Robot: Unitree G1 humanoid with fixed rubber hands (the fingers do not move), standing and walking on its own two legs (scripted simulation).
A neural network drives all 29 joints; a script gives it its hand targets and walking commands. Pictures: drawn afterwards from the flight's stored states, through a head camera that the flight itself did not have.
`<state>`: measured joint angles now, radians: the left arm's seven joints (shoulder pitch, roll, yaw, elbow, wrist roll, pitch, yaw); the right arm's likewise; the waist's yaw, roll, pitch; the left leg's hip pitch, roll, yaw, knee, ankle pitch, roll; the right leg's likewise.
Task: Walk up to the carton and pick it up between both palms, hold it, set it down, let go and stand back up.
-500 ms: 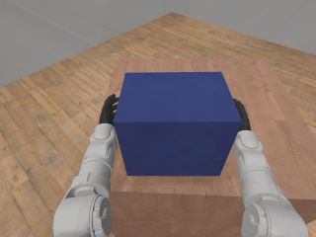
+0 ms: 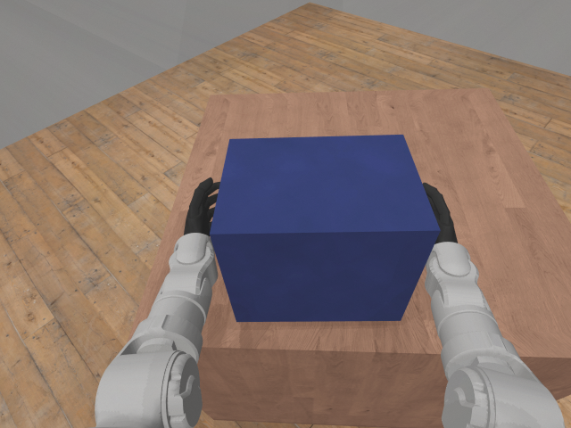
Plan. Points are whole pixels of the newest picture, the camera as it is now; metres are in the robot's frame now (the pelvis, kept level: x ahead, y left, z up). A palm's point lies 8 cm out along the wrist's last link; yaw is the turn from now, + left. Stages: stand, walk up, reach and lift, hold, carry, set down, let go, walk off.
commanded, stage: set down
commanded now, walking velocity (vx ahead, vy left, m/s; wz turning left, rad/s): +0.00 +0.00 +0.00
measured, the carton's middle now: (316, 231) +0.41 -0.05 +0.04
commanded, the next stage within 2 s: none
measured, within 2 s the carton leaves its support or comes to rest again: rests again in 0.30 s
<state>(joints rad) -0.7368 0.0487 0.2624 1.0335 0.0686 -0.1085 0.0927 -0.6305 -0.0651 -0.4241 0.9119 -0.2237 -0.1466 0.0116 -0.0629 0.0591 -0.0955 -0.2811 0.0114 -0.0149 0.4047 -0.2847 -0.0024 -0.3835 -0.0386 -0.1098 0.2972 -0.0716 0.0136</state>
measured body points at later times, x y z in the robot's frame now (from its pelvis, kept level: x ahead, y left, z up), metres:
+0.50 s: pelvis -0.02 -0.01 +0.00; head +0.03 -0.03 +0.44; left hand +0.42 +0.13 +0.05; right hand +0.38 -0.23 +0.03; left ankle -0.06 +0.11 -0.74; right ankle +0.04 -0.13 -0.74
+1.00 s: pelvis -0.04 -0.03 -0.03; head +0.02 -0.04 +0.42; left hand +0.44 +0.13 +0.09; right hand +0.42 -0.27 +0.08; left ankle -0.06 +0.11 -0.74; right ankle +0.04 -0.13 -0.74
